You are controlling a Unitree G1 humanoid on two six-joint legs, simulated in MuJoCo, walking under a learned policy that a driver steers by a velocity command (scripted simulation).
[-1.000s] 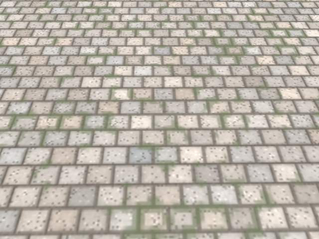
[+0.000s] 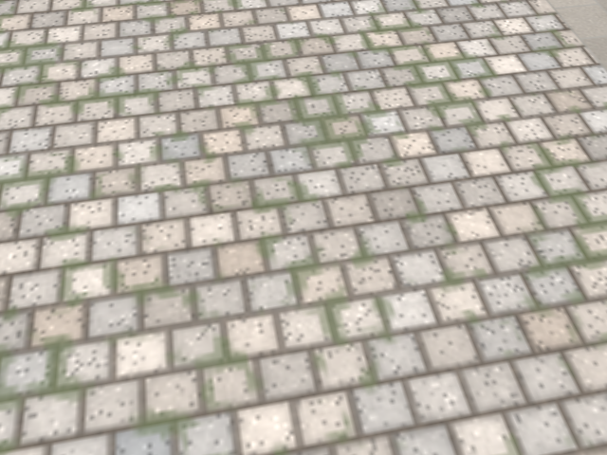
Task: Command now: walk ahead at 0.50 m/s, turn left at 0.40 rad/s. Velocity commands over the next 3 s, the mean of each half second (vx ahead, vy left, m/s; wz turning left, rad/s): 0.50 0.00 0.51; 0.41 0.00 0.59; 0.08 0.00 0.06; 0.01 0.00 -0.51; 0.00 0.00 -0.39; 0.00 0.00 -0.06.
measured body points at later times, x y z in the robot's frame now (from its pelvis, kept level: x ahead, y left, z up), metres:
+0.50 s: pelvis +0.28 +0.00 +0.01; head +0.32 +0.01 +0.46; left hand +0.45 +0.28 -0.08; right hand +0.33 -0.29 -0.11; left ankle +0.13 +0.06 -0.72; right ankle +0.45 -0.08 -0.71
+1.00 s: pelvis +0.51 +0.08 +0.01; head +0.55 +0.11 +0.45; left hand +0.36 +0.31 -0.13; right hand +0.82 +0.01 -0.09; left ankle +0.58 +0.21 -0.72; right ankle +0.46 -0.08 -0.71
